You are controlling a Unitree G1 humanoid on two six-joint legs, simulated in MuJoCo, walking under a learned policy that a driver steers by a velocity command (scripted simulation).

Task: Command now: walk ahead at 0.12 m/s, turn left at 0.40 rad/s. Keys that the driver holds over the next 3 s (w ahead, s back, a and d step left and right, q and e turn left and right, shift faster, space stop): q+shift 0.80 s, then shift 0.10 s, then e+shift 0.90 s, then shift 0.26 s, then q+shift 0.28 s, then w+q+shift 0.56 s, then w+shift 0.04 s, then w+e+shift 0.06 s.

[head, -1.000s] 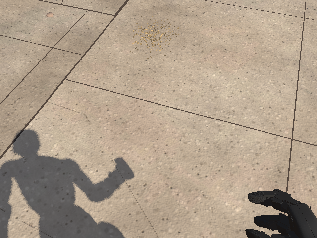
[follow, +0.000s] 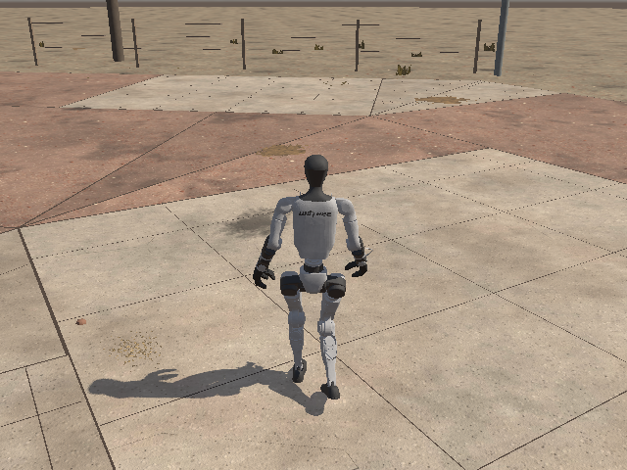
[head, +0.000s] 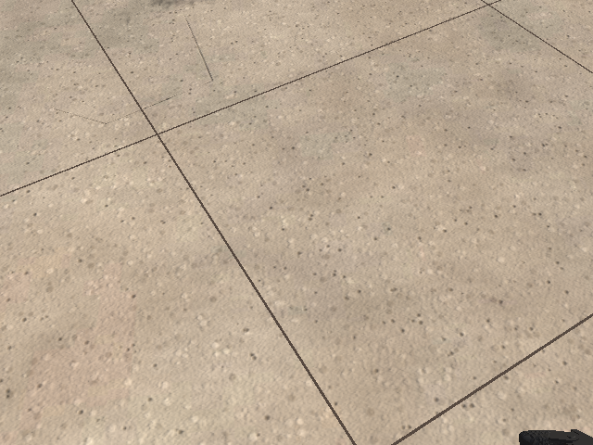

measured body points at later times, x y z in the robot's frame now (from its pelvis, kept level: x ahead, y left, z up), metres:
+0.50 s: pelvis +0.10 -0.03 +0.03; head +0.13 -0.03 +0.48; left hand +0.14 +0.30 -0.05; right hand +0.36 -0.25 -0.06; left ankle +0.07 +0.09 -0.64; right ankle +0.17 -0.13 -0.71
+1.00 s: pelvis +0.09 +0.02 +0.03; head +0.10 +0.08 +0.47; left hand -0.05 +0.32 -0.09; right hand +0.42 -0.02 -0.04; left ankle +0.03 +0.09 -0.71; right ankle +0.20 -0.08 -0.63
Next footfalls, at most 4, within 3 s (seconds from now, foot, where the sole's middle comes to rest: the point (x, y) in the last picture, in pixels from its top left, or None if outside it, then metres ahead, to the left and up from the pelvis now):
0.34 right None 0.21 -0.11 -0.75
0.82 left None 0.05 0.12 -0.75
1.32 right None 0.21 -0.04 -0.75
1.82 left None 0.23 0.18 -0.75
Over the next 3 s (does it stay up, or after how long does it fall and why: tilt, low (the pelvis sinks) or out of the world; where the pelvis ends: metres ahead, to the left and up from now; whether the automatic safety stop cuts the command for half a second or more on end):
stays up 0.41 0.28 0.02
